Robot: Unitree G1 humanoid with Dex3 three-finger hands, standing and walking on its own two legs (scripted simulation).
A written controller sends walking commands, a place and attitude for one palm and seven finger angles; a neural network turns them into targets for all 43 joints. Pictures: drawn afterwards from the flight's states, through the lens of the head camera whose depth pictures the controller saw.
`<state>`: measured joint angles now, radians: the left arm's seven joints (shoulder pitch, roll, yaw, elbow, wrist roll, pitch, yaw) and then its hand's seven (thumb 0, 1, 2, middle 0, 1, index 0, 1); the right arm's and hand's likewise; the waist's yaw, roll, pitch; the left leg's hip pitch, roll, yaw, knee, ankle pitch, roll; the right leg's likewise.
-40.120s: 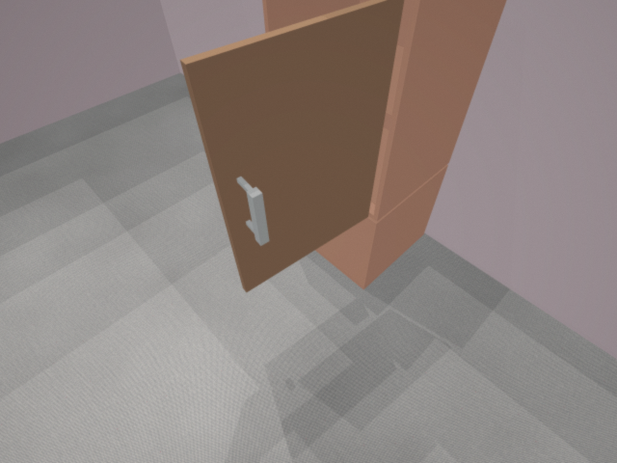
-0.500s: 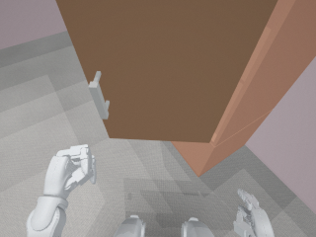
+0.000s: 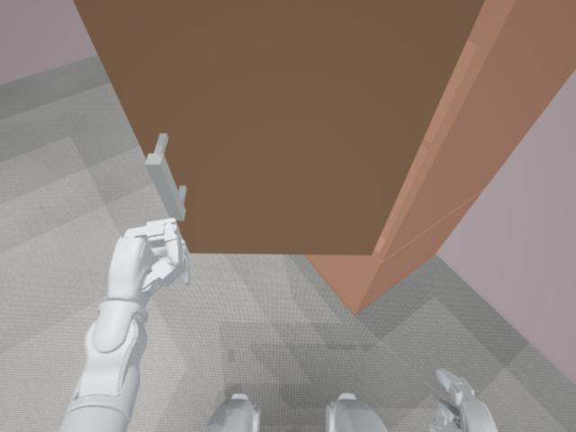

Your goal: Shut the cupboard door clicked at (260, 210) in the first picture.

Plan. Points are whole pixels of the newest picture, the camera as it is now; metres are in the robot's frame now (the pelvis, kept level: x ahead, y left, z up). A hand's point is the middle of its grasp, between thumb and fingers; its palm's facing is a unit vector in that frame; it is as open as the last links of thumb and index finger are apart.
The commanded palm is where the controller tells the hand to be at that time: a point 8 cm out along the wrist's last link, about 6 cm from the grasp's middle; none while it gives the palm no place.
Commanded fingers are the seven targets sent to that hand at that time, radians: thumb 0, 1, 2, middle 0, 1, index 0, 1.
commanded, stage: bring the fist close to the handle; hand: left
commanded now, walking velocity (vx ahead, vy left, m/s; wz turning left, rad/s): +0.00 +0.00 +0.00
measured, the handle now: (170, 179) +0.47 +0.20 +0.04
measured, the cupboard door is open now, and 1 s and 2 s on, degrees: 54 54 42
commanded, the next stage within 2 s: push the door shut along its arc in 0.64 s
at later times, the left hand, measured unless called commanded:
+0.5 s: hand (196, 240) +0.36 +0.14 +0.05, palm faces +0.00 -1.00 -0.03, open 3.1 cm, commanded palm +0.34 +0.20 +0.05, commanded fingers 0.00 0.90 0.90 -1.30 -1.50 -1.30 -1.50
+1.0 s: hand (191, 223) +0.39 +0.16 +0.05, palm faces -0.05 -1.00 -0.03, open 3.1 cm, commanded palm +0.37 +0.21 +0.05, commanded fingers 0.00 0.90 0.90 -1.30 -1.50 -1.30 -1.50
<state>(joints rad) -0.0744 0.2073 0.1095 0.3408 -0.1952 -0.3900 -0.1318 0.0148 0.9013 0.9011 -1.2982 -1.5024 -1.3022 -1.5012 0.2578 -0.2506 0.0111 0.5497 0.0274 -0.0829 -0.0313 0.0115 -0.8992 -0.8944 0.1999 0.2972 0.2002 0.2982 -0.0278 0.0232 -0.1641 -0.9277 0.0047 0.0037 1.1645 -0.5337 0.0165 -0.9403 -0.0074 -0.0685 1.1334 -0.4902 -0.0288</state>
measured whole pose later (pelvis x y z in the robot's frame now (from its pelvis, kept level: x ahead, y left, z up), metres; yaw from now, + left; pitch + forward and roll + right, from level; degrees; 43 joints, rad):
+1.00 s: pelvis -0.01 +0.00 +0.00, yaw +0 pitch +18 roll -1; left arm -0.42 0.26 0.18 0.72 -0.18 -0.45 -0.19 0.01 0.90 0.90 -1.30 -1.50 -1.30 -1.50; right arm 0.25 -0.25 0.01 0.59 0.03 -0.03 -0.03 0.01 -0.90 -0.89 0.20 0.30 0.20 0.30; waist -0.05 0.01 -0.15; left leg -0.96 0.01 0.01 1.16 -0.52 0.02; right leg -0.98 0.00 -0.06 1.13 -0.47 -0.03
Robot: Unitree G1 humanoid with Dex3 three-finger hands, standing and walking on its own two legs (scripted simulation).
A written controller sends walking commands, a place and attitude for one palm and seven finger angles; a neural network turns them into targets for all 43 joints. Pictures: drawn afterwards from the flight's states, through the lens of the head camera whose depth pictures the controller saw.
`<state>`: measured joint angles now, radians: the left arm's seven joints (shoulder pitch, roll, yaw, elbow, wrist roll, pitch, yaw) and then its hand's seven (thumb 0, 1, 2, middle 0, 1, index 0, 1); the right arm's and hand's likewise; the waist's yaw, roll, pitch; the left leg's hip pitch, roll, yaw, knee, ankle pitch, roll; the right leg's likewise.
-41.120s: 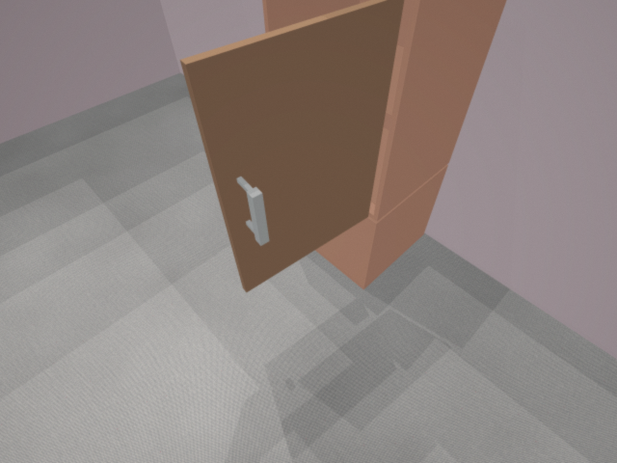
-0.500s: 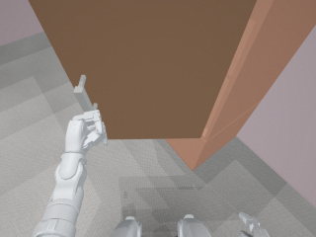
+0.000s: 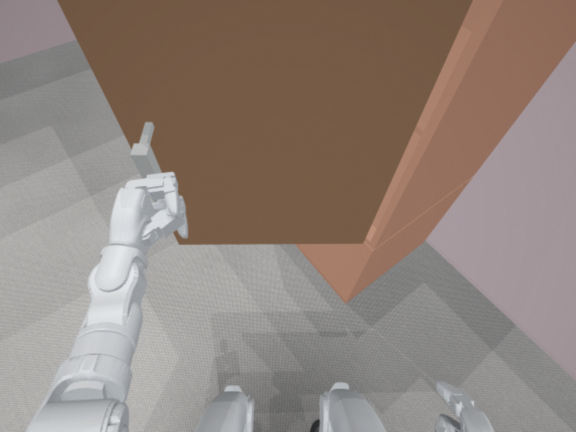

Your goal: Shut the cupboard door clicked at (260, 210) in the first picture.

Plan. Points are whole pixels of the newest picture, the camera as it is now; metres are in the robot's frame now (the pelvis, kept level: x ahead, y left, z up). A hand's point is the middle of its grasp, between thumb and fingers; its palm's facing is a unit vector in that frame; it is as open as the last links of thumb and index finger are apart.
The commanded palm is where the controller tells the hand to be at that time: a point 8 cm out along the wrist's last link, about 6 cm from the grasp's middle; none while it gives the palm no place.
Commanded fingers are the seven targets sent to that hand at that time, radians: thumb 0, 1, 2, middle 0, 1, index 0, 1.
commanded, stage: push the door shut along its arc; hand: left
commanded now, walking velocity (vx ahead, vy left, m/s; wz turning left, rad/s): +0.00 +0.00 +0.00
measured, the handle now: (157, 170) +0.48 +0.21 +0.05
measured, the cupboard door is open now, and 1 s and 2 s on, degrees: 54 42 26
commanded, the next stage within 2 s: pull the fist back off the door in 1.62 s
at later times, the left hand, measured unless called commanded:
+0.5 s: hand (191, 181) +0.46 +0.15 +0.05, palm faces -0.19 -0.98 -0.02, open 3.1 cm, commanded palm +0.45 +0.20 +0.05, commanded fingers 0.00 0.90 0.90 -1.30 -1.50 -1.30 -1.50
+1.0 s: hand (217, 151) +0.51 +0.12 +0.05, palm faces -0.31 -0.95 -0.01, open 3.1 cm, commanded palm +0.51 +0.17 +0.05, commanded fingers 0.00 0.90 0.90 -1.30 -1.50 -1.30 -1.50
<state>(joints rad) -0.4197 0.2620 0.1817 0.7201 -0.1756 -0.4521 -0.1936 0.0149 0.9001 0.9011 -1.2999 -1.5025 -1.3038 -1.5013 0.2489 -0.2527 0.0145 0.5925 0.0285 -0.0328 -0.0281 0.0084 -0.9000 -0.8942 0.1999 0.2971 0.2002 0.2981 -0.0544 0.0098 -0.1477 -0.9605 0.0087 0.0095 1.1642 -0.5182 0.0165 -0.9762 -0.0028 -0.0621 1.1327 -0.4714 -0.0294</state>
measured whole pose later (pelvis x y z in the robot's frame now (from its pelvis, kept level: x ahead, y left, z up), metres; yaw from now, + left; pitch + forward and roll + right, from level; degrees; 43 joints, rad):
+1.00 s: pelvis -0.01 +0.01 -0.02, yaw -2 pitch +25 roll -3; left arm -0.98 0.47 0.30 1.19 -0.10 -0.38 -0.41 0.01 0.90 0.90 -1.30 -1.50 -1.30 -1.50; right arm 0.35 -0.27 0.04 0.61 0.02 0.02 0.01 0.01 -0.90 -0.89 0.20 0.30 0.20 0.30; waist -0.20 0.03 -0.14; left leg -1.18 0.03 0.02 1.28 -0.55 0.04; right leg -1.18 0.02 -0.06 1.20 -0.47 -0.01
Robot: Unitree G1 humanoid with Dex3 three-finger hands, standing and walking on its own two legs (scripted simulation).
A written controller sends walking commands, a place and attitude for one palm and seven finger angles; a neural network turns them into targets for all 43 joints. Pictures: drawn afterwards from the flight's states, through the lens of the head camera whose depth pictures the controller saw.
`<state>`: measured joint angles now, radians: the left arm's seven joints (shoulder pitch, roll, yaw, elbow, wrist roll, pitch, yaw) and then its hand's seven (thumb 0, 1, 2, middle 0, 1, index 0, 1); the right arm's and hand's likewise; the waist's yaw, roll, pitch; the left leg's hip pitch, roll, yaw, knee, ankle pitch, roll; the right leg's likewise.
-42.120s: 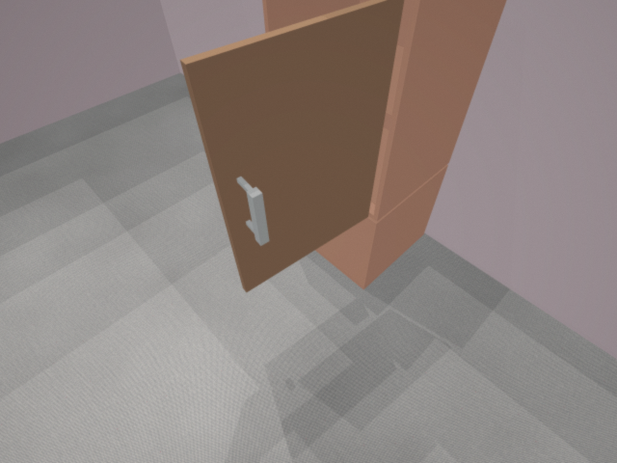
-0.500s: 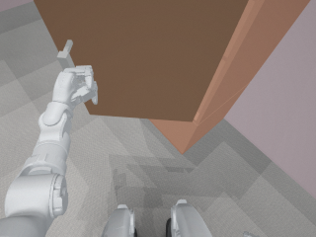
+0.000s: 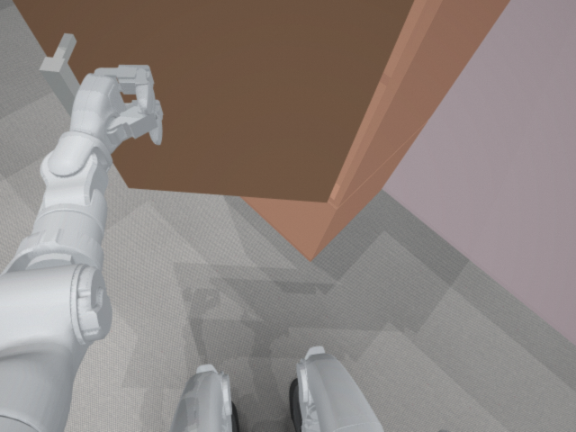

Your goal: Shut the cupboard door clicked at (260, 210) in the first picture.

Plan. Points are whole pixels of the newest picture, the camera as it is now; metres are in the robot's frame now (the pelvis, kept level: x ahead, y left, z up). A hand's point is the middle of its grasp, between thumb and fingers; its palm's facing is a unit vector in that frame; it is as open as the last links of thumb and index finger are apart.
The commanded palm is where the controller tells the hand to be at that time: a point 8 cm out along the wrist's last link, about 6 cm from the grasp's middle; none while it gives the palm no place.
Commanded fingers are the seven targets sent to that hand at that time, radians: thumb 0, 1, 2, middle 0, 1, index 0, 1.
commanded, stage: push the door shut along its arc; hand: left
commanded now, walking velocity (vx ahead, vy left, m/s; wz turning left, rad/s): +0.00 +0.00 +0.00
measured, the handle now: (84, 95) +0.56 +0.22 +0.07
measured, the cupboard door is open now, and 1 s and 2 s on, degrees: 42 26 26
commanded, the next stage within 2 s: pull the fist back off the door in 0.62 s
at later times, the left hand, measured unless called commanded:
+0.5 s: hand (168, 92) +0.55 +0.11 +0.08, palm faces -0.36 -0.93 -0.01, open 3.4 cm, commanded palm +0.57 +0.13 +0.07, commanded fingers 0.00 0.90 0.90 -1.30 -1.50 -1.30 -1.50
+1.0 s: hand (198, 81) +0.59 +0.07 +0.07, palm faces +0.09 -0.99 -0.05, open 3.1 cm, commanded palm +0.55 +0.11 +0.07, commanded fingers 0.00 0.90 0.90 -1.30 -1.50 -1.30 -1.50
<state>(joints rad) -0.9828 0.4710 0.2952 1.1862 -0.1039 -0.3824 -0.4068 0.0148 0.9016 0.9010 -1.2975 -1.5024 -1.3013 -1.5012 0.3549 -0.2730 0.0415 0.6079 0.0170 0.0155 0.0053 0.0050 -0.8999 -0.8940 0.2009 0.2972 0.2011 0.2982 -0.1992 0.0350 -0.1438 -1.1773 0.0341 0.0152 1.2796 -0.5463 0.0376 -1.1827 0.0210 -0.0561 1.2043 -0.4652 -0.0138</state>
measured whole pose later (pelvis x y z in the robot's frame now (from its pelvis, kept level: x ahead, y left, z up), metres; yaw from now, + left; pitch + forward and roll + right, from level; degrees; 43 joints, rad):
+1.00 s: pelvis +0.01 +0.00 -0.01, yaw -1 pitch +31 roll -3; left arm -1.17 0.37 0.32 1.21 0.09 -0.36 0.18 0.02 0.90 0.91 -1.29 -1.50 -1.30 -1.50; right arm 0.45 -0.21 0.03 0.65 -0.10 -0.01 0.12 0.00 -0.90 -0.89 0.20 0.30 0.20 0.30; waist -0.26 0.06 -0.14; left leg -1.29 0.04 0.01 1.31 -0.56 0.03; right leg -1.29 0.03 -0.06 1.23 -0.47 -0.02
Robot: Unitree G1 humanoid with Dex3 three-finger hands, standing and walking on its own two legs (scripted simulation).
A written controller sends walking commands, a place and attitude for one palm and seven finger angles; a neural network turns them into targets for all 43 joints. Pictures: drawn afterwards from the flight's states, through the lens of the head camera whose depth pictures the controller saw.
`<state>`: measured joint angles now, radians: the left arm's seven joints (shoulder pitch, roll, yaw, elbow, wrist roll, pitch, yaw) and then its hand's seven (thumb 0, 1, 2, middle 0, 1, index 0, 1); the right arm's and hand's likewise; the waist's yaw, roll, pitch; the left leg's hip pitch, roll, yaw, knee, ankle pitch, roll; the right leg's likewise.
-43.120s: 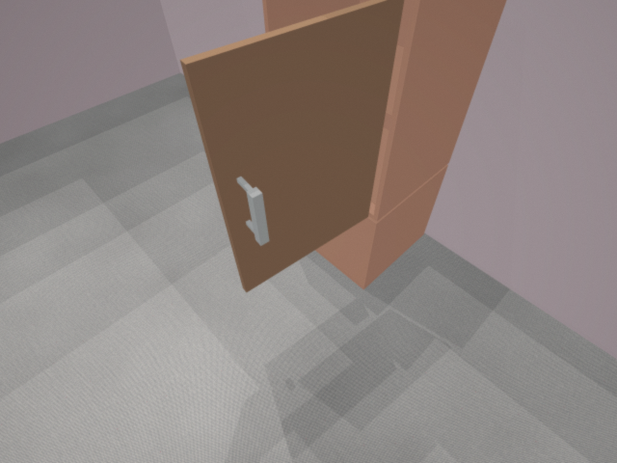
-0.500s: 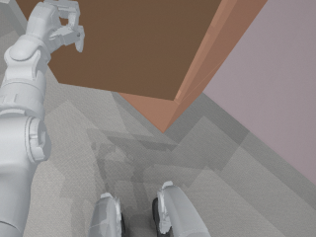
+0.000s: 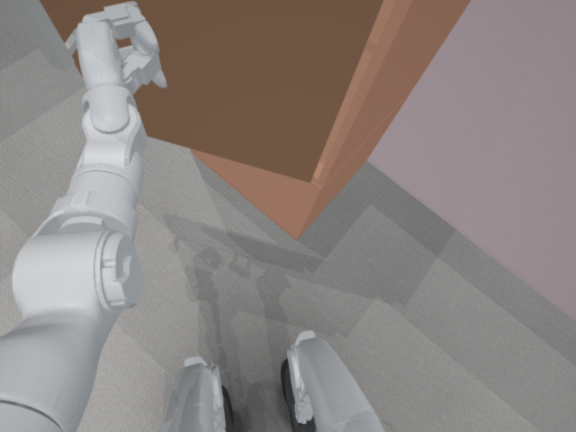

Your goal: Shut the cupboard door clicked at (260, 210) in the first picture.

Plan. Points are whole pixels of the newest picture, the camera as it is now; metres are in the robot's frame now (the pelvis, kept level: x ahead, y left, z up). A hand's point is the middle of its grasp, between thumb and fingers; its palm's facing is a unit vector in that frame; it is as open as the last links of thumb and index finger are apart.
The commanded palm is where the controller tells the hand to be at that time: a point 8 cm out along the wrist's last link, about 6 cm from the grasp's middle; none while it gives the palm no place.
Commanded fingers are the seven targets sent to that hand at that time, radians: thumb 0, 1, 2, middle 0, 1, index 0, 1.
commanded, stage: pull the fist back off the door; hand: left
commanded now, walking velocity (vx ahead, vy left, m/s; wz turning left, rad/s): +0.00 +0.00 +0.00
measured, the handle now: (45, 9) +0.66 +0.21 +0.08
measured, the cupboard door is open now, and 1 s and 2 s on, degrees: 26 26 26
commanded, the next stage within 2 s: draw the hand back to the body in 0.60 s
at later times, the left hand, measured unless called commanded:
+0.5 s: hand (163, 110) +0.50 +0.08 +0.08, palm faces +0.08 -1.00 -0.03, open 3.1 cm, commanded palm +0.47 +0.12 +0.08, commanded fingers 0.00 0.90 0.90 -1.30 -1.50 -1.30 -1.50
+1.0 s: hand (110, 141) +0.43 +0.12 +0.13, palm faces +0.11 -0.99 -0.04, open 3.1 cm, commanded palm +0.39 +0.16 +0.14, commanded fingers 0.00 0.90 0.90 -1.30 -1.50 -1.30 -1.50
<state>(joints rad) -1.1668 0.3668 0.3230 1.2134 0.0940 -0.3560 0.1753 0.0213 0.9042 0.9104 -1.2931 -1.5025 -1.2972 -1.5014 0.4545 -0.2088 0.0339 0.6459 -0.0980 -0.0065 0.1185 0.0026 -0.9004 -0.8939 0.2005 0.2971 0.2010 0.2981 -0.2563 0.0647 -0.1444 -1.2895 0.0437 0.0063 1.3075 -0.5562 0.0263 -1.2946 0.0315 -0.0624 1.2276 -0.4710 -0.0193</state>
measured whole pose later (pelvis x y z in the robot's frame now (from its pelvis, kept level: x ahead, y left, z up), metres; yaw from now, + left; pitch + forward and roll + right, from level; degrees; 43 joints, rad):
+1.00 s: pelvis +0.01 -0.02 +0.06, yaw +1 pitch +16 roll +0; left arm -0.47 0.17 0.17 0.71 -0.10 -0.43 0.06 0.02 0.90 0.90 -1.30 -1.50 -1.30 -1.50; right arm 0.37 -0.23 -0.01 0.60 0.01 0.06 0.03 0.01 -0.90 -0.89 0.20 0.30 0.20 0.30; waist -0.08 0.04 -0.12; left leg -0.80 0.03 0.04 0.99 -0.47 0.00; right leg -0.85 0.03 -0.02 0.98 -0.42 -0.04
